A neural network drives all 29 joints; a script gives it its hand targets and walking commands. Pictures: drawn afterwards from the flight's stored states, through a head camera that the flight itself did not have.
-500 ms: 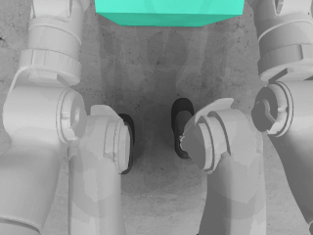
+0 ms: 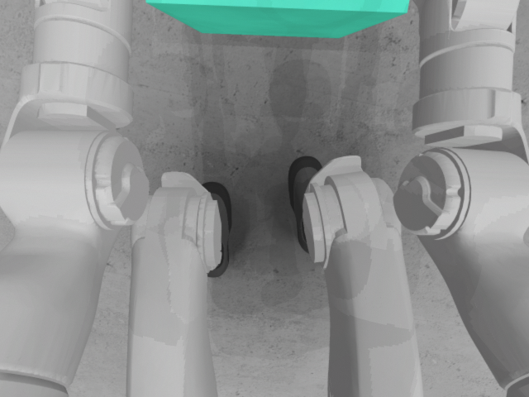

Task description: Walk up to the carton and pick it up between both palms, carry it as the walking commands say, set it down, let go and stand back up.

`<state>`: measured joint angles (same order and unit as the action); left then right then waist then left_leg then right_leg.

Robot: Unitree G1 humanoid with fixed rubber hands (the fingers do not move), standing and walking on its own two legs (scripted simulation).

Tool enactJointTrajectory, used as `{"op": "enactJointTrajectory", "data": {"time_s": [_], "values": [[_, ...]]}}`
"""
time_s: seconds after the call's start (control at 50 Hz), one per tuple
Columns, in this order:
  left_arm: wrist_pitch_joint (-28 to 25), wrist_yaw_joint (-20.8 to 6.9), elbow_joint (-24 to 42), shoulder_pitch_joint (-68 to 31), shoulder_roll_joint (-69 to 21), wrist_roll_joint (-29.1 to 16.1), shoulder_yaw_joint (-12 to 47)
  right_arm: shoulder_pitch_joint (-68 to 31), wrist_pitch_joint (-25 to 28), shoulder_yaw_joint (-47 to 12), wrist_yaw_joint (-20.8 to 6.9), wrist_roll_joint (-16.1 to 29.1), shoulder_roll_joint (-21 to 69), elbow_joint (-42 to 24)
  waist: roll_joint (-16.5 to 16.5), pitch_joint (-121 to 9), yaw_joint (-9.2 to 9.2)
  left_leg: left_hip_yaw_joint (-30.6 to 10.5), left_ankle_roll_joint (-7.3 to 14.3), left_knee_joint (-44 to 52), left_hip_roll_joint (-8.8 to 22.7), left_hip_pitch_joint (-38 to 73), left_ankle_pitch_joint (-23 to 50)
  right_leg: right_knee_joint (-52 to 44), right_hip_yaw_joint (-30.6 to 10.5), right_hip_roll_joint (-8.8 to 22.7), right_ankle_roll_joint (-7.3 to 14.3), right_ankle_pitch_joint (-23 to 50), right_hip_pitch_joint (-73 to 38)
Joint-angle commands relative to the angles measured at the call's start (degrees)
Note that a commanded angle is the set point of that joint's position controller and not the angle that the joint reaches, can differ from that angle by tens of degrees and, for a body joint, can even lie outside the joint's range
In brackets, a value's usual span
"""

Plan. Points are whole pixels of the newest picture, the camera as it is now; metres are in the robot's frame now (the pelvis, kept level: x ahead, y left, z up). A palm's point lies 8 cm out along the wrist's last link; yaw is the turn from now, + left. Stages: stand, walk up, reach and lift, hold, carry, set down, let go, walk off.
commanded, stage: reach and lift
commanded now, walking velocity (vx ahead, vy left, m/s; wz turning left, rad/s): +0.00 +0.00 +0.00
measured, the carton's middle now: out of the picture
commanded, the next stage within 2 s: none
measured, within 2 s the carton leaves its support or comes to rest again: neither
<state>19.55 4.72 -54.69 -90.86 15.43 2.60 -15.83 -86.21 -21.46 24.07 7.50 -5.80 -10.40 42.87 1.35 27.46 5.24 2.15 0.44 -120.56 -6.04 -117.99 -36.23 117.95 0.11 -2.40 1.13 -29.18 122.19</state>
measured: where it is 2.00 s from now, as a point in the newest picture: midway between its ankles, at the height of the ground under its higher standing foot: (262, 233)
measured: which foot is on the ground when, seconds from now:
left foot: down 0.00-1.00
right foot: down 0.00-1.00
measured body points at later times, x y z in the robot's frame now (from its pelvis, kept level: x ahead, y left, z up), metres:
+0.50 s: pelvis -0.01 +0.01 +0.04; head +0.36 -0.03 +0.28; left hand +0.58 +0.10 -0.11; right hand +0.54 -0.21 -0.09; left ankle +0.10 +0.10 -0.38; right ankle +0.13 -0.11 -0.38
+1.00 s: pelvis -0.02 +0.00 +0.09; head +0.34 -0.03 +0.36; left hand +0.56 +0.10 -0.04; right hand +0.52 -0.20 -0.03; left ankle +0.10 +0.10 -0.38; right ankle +0.13 -0.11 -0.38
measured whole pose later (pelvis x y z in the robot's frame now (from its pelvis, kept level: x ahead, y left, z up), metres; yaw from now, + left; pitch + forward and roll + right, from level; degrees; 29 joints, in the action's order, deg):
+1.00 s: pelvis -0.02 +0.00 +0.09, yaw +0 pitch +27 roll +2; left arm 25.0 1.8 -40.6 -80.4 11.1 5.9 -19.9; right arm -77.6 -25.6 27.9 6.1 -9.5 -3.3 29.7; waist 0.5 29.0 4.5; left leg 0.5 0.1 -103.0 -6.8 -98.3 -31.5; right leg 101.0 -1.0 -2.5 0.6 -25.9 101.7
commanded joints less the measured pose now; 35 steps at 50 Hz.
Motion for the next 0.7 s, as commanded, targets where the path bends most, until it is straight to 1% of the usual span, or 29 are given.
{"op": "enactJointTrajectory", "data": {"time_s": [0.0,0.02,0.04,0.06,0.08,0.12,0.18,0.2,0.24,0.26,0.28,0.3,0.32,0.34,0.38,0.4,0.42,0.44,0.46,0.48,0.5,0.52,0.54,0.56,0.58,0.6,0.62,0.64,0.68], "values": [[-2.02,-16.30,16.69,-34.05,-59.52,-10.22,20.09,-39.81,0.63,-34.00,-18.91,13.11,58.76,-13.21,-4.97,-111.56,-2.51,1.20,1.20,10.13,-4.38,17.39,18.88,-4.02,-1.52,-3.64,-0.67,35.83,-68.41],[-1.94,-16.26,19.32,-37.52,-58.78,-11.31,22.36,-39.12,0.53,-33.97,-18.60,13.37,58.33,-12.10,-4.30,-115.58,-1.42,0.76,1.02,10.54,-4.41,19.83,18.02,-3.91,-1.15,-3.81,-0.73,34.13,-67.76],[-1.46,-16.12,19.58,-37.96,-58.71,-11.14,23.00,-39.64,0.18,-35.10,-18.22,13.92,57.72,-12.14,-3.58,-116.90,-2.07,1.09,0.69,10.32,-4.24,20.29,17.09,-4.67,-2.03,-3.57,-0.76,32.16,-68.95],[-1.78,-16.09,20.48,-40.15,-57.10,-11.21,24.13,-34.81,-0.61,-34.34,-18.11,13.05,58.59,-5.50,-3.78,-111.90,-1.61,0.90,0.50,10.07,-3.50,17.15,15.76,-4.14,-2.15,-3.46,-0.34,31.51,-66.20],[-1.84,-15.67,26.16,-41.01,-57.14,-12.17,26.59,-36.30,-0.59,-35.83,-17.92,14.82,59.66,-11.69,-2.18,-119.64,-1.52,1.21,0.69,10.07,-3.95,24.08,20.93,-4.09,-1.36,-4.02,-0.72,36.27,-68.96],[-1.28,-15.40,27.22,-43.75,-56.21,-12.40,27.68,-32.82,-1.47,-33.11,-17.88,13.50,59.11,-7.17,-0.01,-116.20,-0.18,0.81,0.25,11.22,-3.78,26.27,19.56,-5.83,-0.61,-4.20,-0.71,31.76,-63.81],[-1.10,-14.65,30.71,-44.47,-58.54,-13.58,29.42,-33.18,-1.44,-32.33,-17.72,12.73,58.47,-9.47,3.45,-120.04,0.25,0.46,-0.27,11.90,-3.73,33.13,22.08,-7.31,0.42,-4.44,-0.10,29.72,-59.80],[-0.74,-14.60,27.80,-44.15,-58.66,-12.97,28.77,-32.61,-1.52,-30.87,-17.68,11.73,57.47,-6.72,4.15,-116.43,0.76,0.49,-0.64,12.15,-3.48,31.83,20.21,-7.92,0.84,-4.38,0.20,26.95,-57.08],[0.14,-14.52,25.96,-41.77,-61.34,-12.94,27.90,-36.45,-1.15,-31.59,-17.65,12.00,56.24,-10.70,4.85,-117.96,1.32,-0.14,-0.27,12.91,-3.64,35.08,20.13,-9.27,1.20,-4.46,0.20,24.69,-56.31],[0.61,-14.55,23.58,-39.95,-62.90,-12.42,27.32,-37.12,-1.15,-31.07,-17.74,11.36,55.14,-10.88,4.99,-116.72,2.08,-0.49,-0.40,13.82,-3.62,36.60,19.66,-9.88,2.27,-4.58,0.21,22.95,-53.84],[0.92,-14.76,20.17,-38.02,-63.08,-11.39,24.84,-37.44,-1.37,-30.32,-18.00,9.97,55.04,-8.92,2.97,-112.38,2.07,-0.71,-0.30,14.42,-3.63,33.65,16.85,-10.66,2.59,-4.27,0.11,19.76,-52.28],[1.18,-15.00,16.50,-35.64,-63.93,-10.06,22.58,-35.53,-1.62,-28.60,-18.26,8.37,54.89,-6.85,3.30,-107.63,1.53,-0.31,-0.22,14.82,-3.62,31.51,14.78,-11.44,2.24,-4.04,0.35,17.36,-49.81],[1.69,-15.42,12.37,-32.25,-65.63,-8.78,20.61,-37.33,-1.53,-28.19,-18.57,6.96,54.27,-7.14,1.28,-104.22,2.38,-0.89,0.16,15.86,-3.66,29.98,13.00,-12.19,2.86,-4.01,0.27,15.31,-48.76],[1.97,-15.79,12.73,-30.81,-66.51,-8.75,21.22,-37.49,-1.32,-29.10,-18.76,7.80,54.68,-10.17,2.92,-107.16,2.17,-0.67,-0.03,15.86,-3.69,31.97,14.42,-12.35,2.74,-3.84,0.19,16.83,-50.52],[1.87,-16.05,13.41,-30.21,-65.96,-8.17,19.77,-37.01,-1.73,-29.53,-19.20,7.68,55.86,-10.26,-0.73,-109.68,2.10,-1.26,0.31,16.79,-3.86,31.45,15.63,-12.75,3.06,-4.16,-0.40,19.05,-53.53],[1.67,-16.19,13.20,-31.49,-64.91,-7.59,18.93,-35.84,-2.07,-28.83,-19.52,7.32,56.63,-8.02,-0.17,-107.63,1.60,-0.56,0.21,17.32,-3.92,30.04,14.26,-13.23,2.94,-4.25,-0.48,17.65,-51.90],[2.00,-16.30,13.28,-30.92,-65.93,-7.91,19.40,-35.18,-2.28,-28.93,-19.65,7.16,57.01,-8.37,-0.22,-109.65,2.80,-1.11,0.27,18.28,-3.84,33.00,15.21,-13.50,3.37,-4.29,-0.62,18.08,-52.98],[1.69,-16.49,12.80,-32.16,-65.39,-7.37,17.58,-32.22,-2.77,-26.78,-19.97,5.17,57.55,-3.58,-1.58,-104.59,3.59,-1.30,0.18,18.64,-3.91,28.97,12.62,-14.12,3.54,-4.16,-0.38,16.18,-50.40],[1.52,-16.59,16.52,-33.42,-65.46,-7.84,19.38,-31.74,-2.82,-28.08,-19.96,6.00,59.11,-5.89,-1.68,-109.99,2.90,-1.24,0.14,18.65,-4.11,31.87,14.74,-14.50,3.20,-4.35,-0.52,18.74,-54.26],[1.31,-16.34,17.77,-34.69,-63.77,-7.40,19.63,-31.16,-3.03,-28.16,-20.37,6.14,59.70,-4.39,-2.10,-109.24,2.11,-1.30,0.16,19.17,-4.05,32.88,14.76,-14.63,3.64,-4.59,-0.69,17.78,-51.60],[1.23,-16.04,21.45,-35.57,-65.40,-8.91,22.25,-33.10,-2.61,-30.97,-20.32,9.13,60.91,-10.04,-0.27,-117.07,1.30,-1.07,0.18,19.03,-4.15,37.74,19.23,-14.39,2.98,-4.86,-0.90,22.18,-56.25],[1.16,-15.73,23.31,-36.28,-64.82,-9.29,23.28,-36.28,-2.35,-33.59,-20.35,10.95,61.00,-13.05,0.52,-122.30,-0.95,-0.86,0.20,19.03,-4.39,40.90,21.57,-14.44,2.74,-5.03,-0.94,23.53,-57.02],[1.24,-15.30,23.75,-38.37,-64.01,-9.24,23.61,-34.81,-2.56,-33.02,-20.19,10.90,61.39,-11.04,0.43,-121.77,-0.66,-1.07,0.07,19.74,-4.22,40.19,20.57,-14.82,2.65,-4.97,-1.15,22.77,-56.53],[1.69,-15.12,24.20,-36.96,-64.15,-9.00,24.33,-36.97,-2.67,-33.92,-20.19,11.88,60.79,-12.78,2.40,-124.41,-1.58,-0.89,0.10,20.29,-4.36,43.25,20.70,-15.15,2.16,-4.87,-1.07,21.82,-57.24],[1.33,-14.84,25.64,-39.33,-63.18,-9.18,24.72,-35.19,-3.15,-33.42,-20.03,11.36,60.99,-10.25,0.73,-123.44,-0.80,-1.14,0.03,20.02,-4.17,41.36,20.89,-14.83,2.45,-4.86,-1.24,22.58,-56.85],[1.64,-14.75,27.36,-37.98,-63.27,-9.24,25.64,-35.22,-3.32,-34.57,-19.74,12.26,61.75,-13.21,0.76,-125.40,-1.78,-0.92,0.22,20.88,-4.11,43.54,21.65,-15.80,2.04,-5.08,-1.43,23.77,-59.99],[1.48,-14.43,28.37,-40.62,-61.60,-9.55,26.03,-34.73,-3.60,-34.41,-19.44,11.69,60.80,-11.18,0.38,-125.23,-1.59,-0.90,-0.10,21.08,-4.10,42.66,20.64,-15.92,2.13,-4.92,-1.39,22.64,-58.85],[1.95,-14.72,26.77,-38.92,-62.85,-9.65,25.97,-34.55,-3.81,-34.05,-19.28,11.09,60.80,-11.33,0.27,-124.11,-0.61,-0.68,0.04,21.47,-4.03,42.94,19.15,-16.82,2.19,-4.87,-1.27,21.17,-59.77],[2.44,-15.13,26.16,-39.23,-62.04,-8.84,24.85,-33.05,-4.63,-33.35,-18.94,10.42,61.50,-9.16,0.11,-122.86,-1.18,-0.58,0.18,22.69,-3.74,39.79,15.79,-17.65,1.44,-4.64,-1.32,19.36,-61.28]]}}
